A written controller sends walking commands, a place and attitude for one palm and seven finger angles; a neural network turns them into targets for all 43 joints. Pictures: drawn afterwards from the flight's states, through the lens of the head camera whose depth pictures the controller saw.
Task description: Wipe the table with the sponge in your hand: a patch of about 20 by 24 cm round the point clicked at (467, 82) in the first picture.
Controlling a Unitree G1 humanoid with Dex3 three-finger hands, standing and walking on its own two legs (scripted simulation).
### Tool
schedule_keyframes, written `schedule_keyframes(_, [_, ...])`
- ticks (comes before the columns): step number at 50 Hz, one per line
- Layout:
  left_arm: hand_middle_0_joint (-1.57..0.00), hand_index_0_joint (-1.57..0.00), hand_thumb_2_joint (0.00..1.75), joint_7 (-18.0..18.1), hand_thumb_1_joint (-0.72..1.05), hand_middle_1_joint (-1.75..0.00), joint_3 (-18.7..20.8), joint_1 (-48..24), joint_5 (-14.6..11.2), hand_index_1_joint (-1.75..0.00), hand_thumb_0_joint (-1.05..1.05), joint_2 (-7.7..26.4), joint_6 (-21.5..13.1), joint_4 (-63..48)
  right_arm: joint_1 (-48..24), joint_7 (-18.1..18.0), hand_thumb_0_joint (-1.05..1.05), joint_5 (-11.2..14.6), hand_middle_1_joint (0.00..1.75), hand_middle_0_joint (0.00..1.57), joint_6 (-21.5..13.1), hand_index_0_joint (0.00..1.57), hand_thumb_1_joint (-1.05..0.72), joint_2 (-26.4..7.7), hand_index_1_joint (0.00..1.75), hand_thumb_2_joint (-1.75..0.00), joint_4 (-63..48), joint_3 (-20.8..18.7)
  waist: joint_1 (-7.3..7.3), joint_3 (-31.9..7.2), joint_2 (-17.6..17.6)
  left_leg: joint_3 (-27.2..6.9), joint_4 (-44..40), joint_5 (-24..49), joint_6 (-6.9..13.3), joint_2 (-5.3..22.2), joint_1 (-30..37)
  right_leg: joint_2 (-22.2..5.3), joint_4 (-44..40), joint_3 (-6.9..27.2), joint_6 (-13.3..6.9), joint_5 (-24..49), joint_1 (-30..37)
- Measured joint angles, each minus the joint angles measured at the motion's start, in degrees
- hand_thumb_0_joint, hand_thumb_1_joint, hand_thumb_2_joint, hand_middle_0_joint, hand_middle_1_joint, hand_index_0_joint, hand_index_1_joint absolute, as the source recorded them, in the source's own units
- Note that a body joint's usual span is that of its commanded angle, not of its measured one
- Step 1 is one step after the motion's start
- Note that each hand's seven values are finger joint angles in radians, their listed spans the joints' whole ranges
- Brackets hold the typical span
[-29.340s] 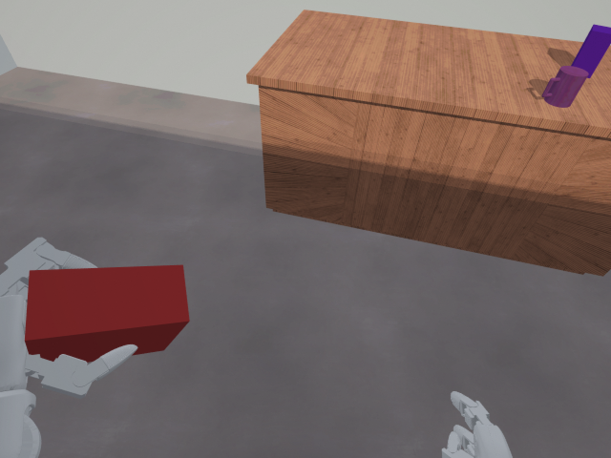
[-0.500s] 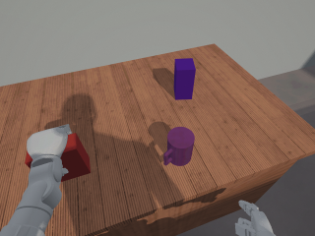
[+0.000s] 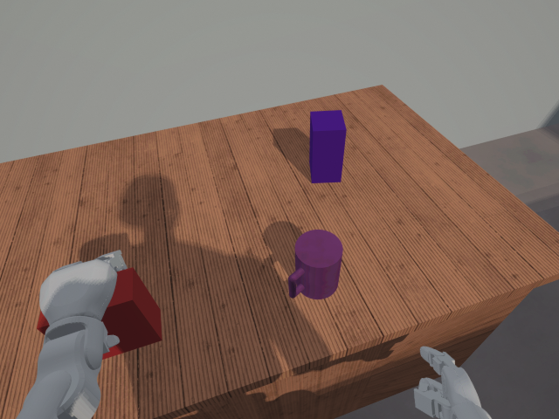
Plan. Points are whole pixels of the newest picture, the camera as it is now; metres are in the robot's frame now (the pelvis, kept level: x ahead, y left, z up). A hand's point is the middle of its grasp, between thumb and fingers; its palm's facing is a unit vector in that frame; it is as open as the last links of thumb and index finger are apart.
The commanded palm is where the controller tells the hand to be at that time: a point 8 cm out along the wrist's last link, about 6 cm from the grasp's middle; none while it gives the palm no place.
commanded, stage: wipe back along the first lane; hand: left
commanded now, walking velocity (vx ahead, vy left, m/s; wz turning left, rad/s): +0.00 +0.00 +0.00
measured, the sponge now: (113, 324) +0.24 +0.30 -0.01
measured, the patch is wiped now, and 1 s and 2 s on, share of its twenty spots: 1.00 1.00 1.00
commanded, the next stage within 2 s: lift the sponge slowly off the table in 0.24 s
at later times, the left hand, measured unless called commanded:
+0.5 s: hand (91, 334) +0.20 +0.29 +0.04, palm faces +0.01 -0.08 -1.00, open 10.2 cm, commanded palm +0.17 +0.28 +0.09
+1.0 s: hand (94, 339) +0.19 +0.27 +0.06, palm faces +0.03 -0.10 -0.99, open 10.2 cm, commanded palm +0.16 +0.27 +0.13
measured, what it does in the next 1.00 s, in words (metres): stands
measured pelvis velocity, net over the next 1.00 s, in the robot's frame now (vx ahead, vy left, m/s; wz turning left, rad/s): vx -0.02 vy -0.01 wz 0.00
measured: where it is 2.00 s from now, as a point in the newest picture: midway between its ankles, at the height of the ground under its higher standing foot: outside the picture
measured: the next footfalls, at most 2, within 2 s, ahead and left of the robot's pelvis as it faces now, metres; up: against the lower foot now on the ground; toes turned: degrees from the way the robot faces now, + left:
none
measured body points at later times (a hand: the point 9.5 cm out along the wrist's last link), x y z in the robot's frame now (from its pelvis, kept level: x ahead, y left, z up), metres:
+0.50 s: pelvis -0.01 +0.00 +0.00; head -0.02 -0.03 +0.45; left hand +0.19 +0.29 +0.10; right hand +0.22 -0.21 -0.08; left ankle -0.01 +0.11 -0.73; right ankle -0.05 -0.13 -0.73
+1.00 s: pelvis -0.02 -0.01 +0.01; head -0.04 -0.04 +0.45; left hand +0.18 +0.27 +0.11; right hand +0.21 -0.21 -0.08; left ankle -0.01 +0.11 -0.73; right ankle -0.05 -0.13 -0.73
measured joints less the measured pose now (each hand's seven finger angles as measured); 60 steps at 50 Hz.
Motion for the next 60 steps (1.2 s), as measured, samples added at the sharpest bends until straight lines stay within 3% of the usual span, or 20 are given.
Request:
schedule_keyframes(20, [-0.69,-0.71,1.04,0.9,-0.48,-1.36,-0.6,8.6,-0.4,-1.36,0.0,-1.1,0.8,-8.4,-0.7,-0.2,0.01,-0.2,0.3,0.2,-1.1,0.19,-0.91,0.3,0.3,-0.9,-0.1,-0.3,0.79,0.1,0.2,0.6,-0.1,0.3,0.1,0.1,1.1,0.0,0.2,0.6,0.1,0.4,0.8])
schedule_keyframes(31, [-0.69,-0.71,1.04,-1.3,-0.48,-1.36,-2.0,7.4,-0.5,-1.36,-0.01,-1.1,1.7,-9.1,-1.0,-0.7,0.01,-0.6,0.3,0.2,-1.8,0.18,-0.91,0.5,0.29,-0.9,0.8,-0.2,1.11,1.5,0.3,0.3,-1.0,1.1,0.2,-0.2,2.8,-0.2,-0.7,0.3,0.0,1.0,2.6])
schedule_keyframes(42, [-0.7,-0.72,1.04,-1.4,-0.49,-1.35,-3.3,8.2,-1.1,-1.35,-0.01,-0.8,1.2,-10.7,-1.4,-1.1,0.01,-0.9,0.3,0.2,-2.4,0.17,-0.91,0.8,0.29,-0.9,2.0,0.1,1.92,2.8,0.5,0.1,-2.7,2.1,-0.1,0.0,5.3,0.0,-2.0,0.2,-0.3,1.8,4.9])
schedule_keyframes(60, [-0.71,-0.73,1.04,-4.5,-0.5,-1.34,-0.9,6.3,-3.0,-1.33,-0.01,1.4,1.5,-11.9,-2.8,-1.4,0.01,-0.9,0.3,0.2,-3.1,0.19,-0.91,0.6,0.3,-0.9,3.1,1.2,1.96,4.0,1.4,0.0,-6.0,4.1,-0.9,0.7,8.5,0.7,-4.7,0.1,-1.0,3.5,7.8])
